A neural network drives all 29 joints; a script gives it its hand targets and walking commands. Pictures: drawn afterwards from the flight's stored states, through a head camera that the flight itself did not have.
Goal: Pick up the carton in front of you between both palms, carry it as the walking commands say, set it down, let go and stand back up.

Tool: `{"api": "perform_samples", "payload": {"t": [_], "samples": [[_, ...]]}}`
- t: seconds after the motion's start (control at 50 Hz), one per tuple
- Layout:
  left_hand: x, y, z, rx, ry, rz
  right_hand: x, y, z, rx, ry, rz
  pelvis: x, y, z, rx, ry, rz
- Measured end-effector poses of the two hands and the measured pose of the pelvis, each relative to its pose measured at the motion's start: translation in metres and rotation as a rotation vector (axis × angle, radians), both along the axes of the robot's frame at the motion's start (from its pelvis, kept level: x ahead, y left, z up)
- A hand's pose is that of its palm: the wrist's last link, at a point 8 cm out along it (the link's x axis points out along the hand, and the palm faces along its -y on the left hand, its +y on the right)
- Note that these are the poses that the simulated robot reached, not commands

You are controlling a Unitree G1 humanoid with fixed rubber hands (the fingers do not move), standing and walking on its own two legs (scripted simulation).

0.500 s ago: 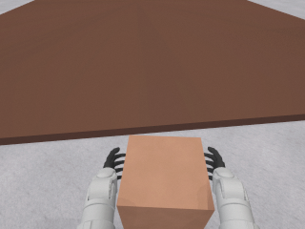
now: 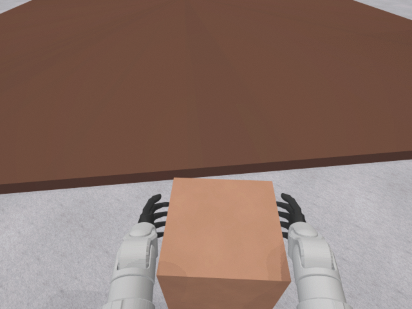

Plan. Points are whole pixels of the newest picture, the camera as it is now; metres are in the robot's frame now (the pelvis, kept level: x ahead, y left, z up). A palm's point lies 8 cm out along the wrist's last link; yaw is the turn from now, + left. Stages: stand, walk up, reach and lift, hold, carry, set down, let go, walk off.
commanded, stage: reach and lift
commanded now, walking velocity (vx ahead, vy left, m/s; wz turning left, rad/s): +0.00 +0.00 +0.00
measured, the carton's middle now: (220, 250) +0.28 +0.00 -0.04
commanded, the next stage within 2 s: hold in 0.32 s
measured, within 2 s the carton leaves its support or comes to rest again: neither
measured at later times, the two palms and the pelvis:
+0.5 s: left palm (145, 225) +0.29 +0.15 +0.05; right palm (300, 225) +0.29 -0.15 +0.05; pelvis +0.00 +0.00 +0.00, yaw +0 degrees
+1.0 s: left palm (145, 226) +0.28 +0.15 +0.05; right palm (300, 226) +0.29 -0.15 +0.05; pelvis -0.01 +0.00 +0.00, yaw +0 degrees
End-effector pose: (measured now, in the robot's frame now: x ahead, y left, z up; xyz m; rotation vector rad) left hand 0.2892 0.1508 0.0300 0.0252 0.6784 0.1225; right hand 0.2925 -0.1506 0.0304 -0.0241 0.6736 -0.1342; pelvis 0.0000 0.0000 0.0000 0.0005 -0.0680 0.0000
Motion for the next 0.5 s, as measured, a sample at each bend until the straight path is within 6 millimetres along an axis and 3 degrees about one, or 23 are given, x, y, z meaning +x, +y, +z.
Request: {"api": "perform_samples", "payload": {"t": [0.34,0.5], "samples": [[-0.001,0.0,0.008,0.008,-0.002,-0.004,-0.001,0.0,0.008,-0.009,-0.003,0.007,0.006,0.0,0.002,0.0,-0.018,-0.001],[-0.004,-0.002,0.023,0.001,-0.032,-0.006,-0.005,-0.001,0.023,-0.004,-0.033,-0.003,0.003,0.0,0.003,-0.001,-0.041,0.001]]}}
